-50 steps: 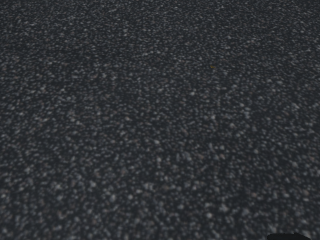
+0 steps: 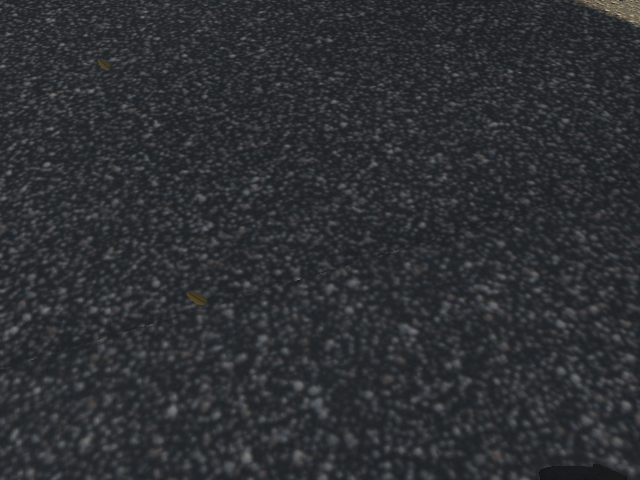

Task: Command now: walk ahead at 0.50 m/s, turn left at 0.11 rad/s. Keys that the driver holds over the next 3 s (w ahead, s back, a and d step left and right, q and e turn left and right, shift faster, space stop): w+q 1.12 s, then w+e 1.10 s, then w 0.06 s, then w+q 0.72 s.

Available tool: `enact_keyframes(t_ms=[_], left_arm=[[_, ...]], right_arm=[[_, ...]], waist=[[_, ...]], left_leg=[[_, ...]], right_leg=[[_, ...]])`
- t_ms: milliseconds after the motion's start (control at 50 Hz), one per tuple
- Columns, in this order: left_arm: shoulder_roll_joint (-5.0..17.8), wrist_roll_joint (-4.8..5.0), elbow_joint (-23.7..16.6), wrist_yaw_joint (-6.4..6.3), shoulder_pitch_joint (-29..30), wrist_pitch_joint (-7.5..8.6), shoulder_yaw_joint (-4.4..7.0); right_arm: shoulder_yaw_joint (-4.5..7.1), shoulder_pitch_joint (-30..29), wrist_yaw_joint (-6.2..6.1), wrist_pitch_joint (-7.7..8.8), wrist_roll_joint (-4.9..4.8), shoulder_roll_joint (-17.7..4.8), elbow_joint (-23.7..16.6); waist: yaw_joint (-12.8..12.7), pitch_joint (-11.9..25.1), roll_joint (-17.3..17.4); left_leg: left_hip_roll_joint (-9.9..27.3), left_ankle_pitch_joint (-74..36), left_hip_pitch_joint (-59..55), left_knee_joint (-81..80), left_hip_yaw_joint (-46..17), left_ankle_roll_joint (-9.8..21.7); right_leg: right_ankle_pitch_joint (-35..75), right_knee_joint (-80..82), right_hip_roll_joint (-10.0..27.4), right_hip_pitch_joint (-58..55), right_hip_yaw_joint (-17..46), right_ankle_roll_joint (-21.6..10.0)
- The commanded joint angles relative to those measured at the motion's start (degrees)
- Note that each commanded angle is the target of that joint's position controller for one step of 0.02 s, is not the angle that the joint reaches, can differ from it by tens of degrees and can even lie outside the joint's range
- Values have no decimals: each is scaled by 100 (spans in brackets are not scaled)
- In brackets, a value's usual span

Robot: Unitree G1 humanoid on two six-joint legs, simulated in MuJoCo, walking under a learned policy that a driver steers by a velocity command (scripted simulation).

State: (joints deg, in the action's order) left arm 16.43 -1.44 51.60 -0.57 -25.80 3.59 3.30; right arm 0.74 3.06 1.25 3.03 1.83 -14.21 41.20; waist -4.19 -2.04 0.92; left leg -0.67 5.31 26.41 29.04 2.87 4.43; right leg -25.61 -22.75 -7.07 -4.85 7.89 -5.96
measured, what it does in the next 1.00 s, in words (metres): walks ahead, turning left: right foot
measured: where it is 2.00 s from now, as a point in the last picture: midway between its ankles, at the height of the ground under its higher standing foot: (189, 265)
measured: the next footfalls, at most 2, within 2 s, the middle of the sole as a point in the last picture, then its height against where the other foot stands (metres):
right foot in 0.52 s outside the picture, level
left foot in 1.04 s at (230, 408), level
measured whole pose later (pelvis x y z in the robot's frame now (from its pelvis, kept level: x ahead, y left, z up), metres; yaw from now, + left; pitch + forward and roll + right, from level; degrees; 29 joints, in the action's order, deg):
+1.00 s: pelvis +0.49 +0.10 +0.01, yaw +33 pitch +2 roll -1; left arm 14.9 -1.2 49.3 -0.6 -24.5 3.8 2.5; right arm 2.1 2.2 4.6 -1.0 2.4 -14.7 37.1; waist -4.5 -2.4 1.4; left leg 1.8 9.4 32.8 38.1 4.4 5.3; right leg -22.3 -17.4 1.5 -3.9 -14.8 1.2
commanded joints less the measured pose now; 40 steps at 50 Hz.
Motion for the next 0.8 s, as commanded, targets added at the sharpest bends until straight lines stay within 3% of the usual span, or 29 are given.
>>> enact_keyframes(t_ms=[20,40,60,80,120,160,200,260,320,400,440,480,500,520,540,560,580,600,620,660,720,800], left_arm=[[281,144,-462,25,-463,105,25],[525,0,-428,38,-467,125,50],[634,-99,-515,45,74,120,56],[624,-108,-618,81,565,156,25],[504,-150,-751,130,759,92,-13],[377,-172,-769,158,695,-21,-67],[311,-158,-873,160,938,-80,-104],[255,-138,-1183,164,1815,-101,-155],[175,-93,-1381,185,2424,-87,-212],[189,-21,-1618,182,2992,-20,-252],[272,-1,-1657,164,2909,30,-238],[443,11,-1471,102,2183,85,-167],[615,-22,-1293,34,1525,155,-93],[1052,-141,-1231,-74,664,205,24],[1504,-212,-1274,-127,487,110,135],[1221,-110,-1239,-104,665,19,138],[676,-69,-1316,-79,984,6,19],[394,-63,-1296,-48,1193,28,-50],[313,-71,-1259,-43,1233,60,-74],[318,-19,-1114,-26,1086,154,-64],[411,39,-980,12,866,260,-4],[457,30,-815,26,631,243,38]], right_arm=[[538,2485,-148,102,147,-1702,280],[524,2178,-49,-1,-77,-1460,387],[460,1562,-7,-31,-169,-1122,267],[393,1286,21,-23,-156,-824,221],[322,1303,-2,22,-132,-642,370],[349,1485,-9,93,-164,-729,478],[394,1667,-30,106,-189,-844,546],[421,1972,-60,67,-201,-873,619],[460,2315,-80,41,-198,-910,682],[489,2621,-135,-13,-115,-952,692],[514,2494,-178,-38,-80,-1012,615],[543,2151,-190,-38,-76,-1109,495],[542,2038,-153,-5,-122,-1114,469],[461,2027,-104,56,-201,-811,304],[359,2590,-120,47,-343,-324,124],[415,2666,-170,-42,-140,-791,224],[441,2310,-144,-90,-56,-858,274],[421,1994,-82,-104,-44,-745,224],[422,1869,-26,-148,-15,-678,190],[416,1857,73,-282,47,-626,159],[389,1427,167,-360,36,-538,-60],[324,682,237,-377,31,-452,-357]], waist=[[936,1859,1033],[740,1741,1165],[554,727,495],[568,321,42],[338,2,79],[259,154,255],[280,145,252],[494,-88,247],[741,-27,286],[947,41,319],[830,71,370],[440,296,402],[95,628,140],[-237,1393,-468],[14,1967,-1592],[189,1638,-1181],[235,890,-492],[271,446,-274],[342,276,-505],[440,216,-798],[467,202,-653],[369,-23,-574]], left_leg=[[1953,850,-4151,-419,-3299,1261],[2197,969,-4142,-1341,-4968,1546],[1994,1486,-3322,-1377,-4183,1456],[1724,1077,-2654,-1459,-3423,1327],[1183,-29,-1909,-1621,-2580,1047],[962,-826,-1754,-1659,-2231,1047],[859,-921,-1641,-1763,-2056,1107],[701,-805,-1579,-1914,-1988,1004],[586,-1083,-1834,-1711,-1978,805],[677,-1737,-2298,-1236,-2229,758],[745,-1869,-2309,-973,-2438,654],[645,-2211,-1989,-432,-2539,454],[342,-2199,-1711,396,-2328,316],[18,-1106,-1108,1819,-1884,151],[-809,2485,493,3261,-1085,-18],[-376,2604,1092,3951,-927,10],[-117,2061,1160,4117,-934,-4],[43,1674,1071,3954,-868,-65],[178,1508,953,3787,-802,-119],[258,1361,777,3723,-699,-207],[330,987,1111,3638,-673,-272],[415,260,1538,2949,-538,-361]], right_leg=[[2444,-4578,301,2628,-571,219],[-184,-5223,14,3711,-416,219],[294,-5351,466,4130,-261,200],[685,-5055,697,4093,-302,216],[856,-4397,969,3779,-363,326],[875,-4084,988,3572,-499,494],[1007,-3716,1028,3723,-614,651],[1666,-2803,1082,4055,-730,847],[2290,-2016,977,4028,-752,901],[2278,-1424,766,3937,-736,847],[2008,-1066,680,3504,-649,744],[1637,-615,477,2283,-670,570],[1759,-228,589,1269,-575,411],[795,-38,1749,-21,521,99],[281,436,3222,-1226,2852,-468],[-206,539,3293,-750,3544,-678],[-132,626,3000,-45,2732,-572],[544,781,2674,528,1863,-450],[1117,910,2412,839,1229,-308],[2012,1028,2155,1120,499,-226],[2674,1205,2206,1037,-25,-325],[2975,1360,2143,932,-720,-331]])
Over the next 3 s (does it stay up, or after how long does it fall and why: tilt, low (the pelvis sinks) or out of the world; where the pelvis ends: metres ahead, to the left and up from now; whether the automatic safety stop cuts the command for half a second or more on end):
stays up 1.49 0.51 -0.08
